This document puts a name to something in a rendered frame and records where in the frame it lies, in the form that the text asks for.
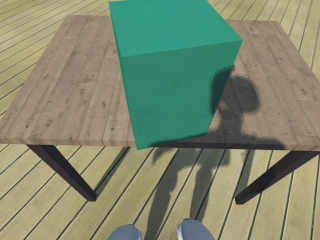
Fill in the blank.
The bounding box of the right robot thigh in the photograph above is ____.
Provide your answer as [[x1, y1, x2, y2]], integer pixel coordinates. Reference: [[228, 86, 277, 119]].
[[176, 219, 215, 240]]

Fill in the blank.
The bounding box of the table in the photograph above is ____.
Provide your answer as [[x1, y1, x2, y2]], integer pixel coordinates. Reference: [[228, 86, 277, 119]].
[[0, 15, 320, 205]]

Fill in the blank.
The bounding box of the robot thigh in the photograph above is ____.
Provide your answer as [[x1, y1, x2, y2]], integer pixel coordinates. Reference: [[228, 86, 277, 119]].
[[176, 219, 215, 240], [107, 225, 142, 240]]

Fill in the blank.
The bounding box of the left robot thigh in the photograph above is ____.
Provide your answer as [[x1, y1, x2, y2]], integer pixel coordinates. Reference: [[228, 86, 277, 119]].
[[107, 225, 142, 240]]

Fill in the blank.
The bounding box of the carton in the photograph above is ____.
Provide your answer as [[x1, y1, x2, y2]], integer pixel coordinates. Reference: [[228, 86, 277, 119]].
[[108, 0, 243, 151]]

